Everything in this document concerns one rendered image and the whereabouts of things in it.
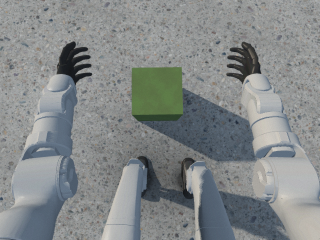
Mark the carton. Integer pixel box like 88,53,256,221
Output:
132,67,183,121

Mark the robot left forearm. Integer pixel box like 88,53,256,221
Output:
11,74,78,201

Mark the left robot foot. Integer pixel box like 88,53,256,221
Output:
137,156,149,197

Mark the robot right shin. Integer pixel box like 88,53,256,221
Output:
186,161,212,193

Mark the left robot hand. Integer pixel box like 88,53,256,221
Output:
57,41,92,85

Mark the robot right upper arm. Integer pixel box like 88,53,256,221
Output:
252,157,320,240

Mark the robot left upper arm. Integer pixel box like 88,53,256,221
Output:
0,155,78,240

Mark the right robot hand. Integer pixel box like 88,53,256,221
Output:
226,41,261,84

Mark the robot right forearm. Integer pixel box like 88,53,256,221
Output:
240,73,320,197

